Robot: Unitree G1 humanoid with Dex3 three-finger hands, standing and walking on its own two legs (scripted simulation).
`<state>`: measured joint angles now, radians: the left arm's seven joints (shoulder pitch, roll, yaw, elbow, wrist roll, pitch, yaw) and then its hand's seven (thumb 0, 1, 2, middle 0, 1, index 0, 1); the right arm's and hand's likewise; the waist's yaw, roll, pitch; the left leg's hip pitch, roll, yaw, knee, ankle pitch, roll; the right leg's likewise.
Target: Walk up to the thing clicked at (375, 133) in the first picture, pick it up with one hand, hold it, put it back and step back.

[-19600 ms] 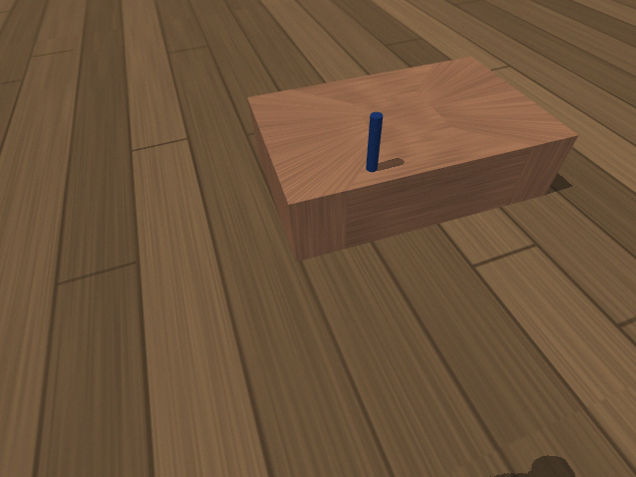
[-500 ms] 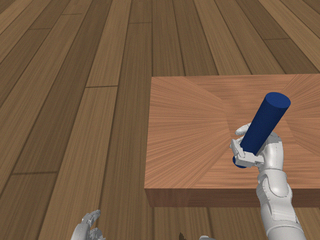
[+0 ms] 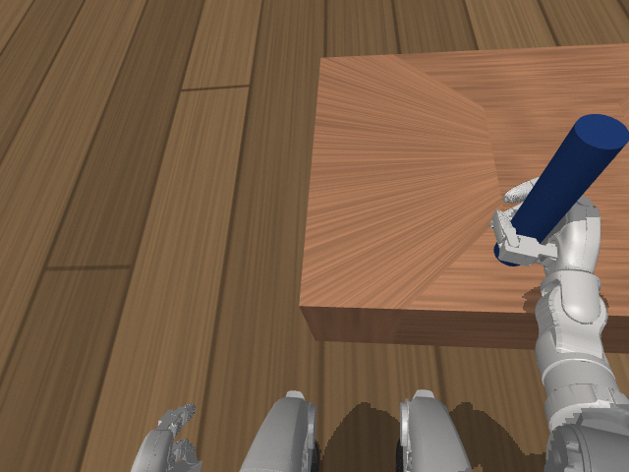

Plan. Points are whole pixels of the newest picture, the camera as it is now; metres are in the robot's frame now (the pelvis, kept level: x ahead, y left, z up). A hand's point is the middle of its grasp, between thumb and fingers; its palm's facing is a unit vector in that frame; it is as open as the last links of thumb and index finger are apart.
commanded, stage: crouch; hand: right
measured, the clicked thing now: (545, 205) +0.42 -0.22 +0.06
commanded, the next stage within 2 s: lower in 0.76 s
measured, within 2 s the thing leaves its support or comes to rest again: rests again in 1.98 s
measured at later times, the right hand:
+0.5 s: hand (496, 236) +0.45 -0.21 -0.08, palm faces +0.17 +0.98 +0.01, open 5.8 cm
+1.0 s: hand (487, 244) +0.47 -0.22 -0.14, palm faces +0.16 +0.99 +0.01, open 5.8 cm
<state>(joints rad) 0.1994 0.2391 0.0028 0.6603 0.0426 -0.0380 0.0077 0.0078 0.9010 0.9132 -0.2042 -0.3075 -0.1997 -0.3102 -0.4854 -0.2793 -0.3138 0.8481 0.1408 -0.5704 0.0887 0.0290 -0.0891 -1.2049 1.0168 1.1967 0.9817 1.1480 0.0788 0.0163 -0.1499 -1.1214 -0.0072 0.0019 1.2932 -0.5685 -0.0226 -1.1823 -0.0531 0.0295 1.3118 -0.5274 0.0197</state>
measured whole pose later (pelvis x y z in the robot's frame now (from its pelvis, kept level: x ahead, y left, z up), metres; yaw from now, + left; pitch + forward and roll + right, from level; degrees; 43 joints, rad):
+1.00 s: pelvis -0.03 +0.00 -0.14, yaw +3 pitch +35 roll +5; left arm 0.17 0.25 -0.02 0.65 0.07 0.02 -0.04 0.01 0.90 0.91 -0.21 -0.30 -0.20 -0.31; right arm -0.80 -0.46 -0.48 1.06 0.09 -0.53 0.17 0.03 -0.09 -1.20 1.02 1.20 0.98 1.15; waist 0.13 -0.02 -0.19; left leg -1.73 -0.03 0.03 1.81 -0.68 -0.03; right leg -1.82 -0.06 0.09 1.85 -0.64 0.02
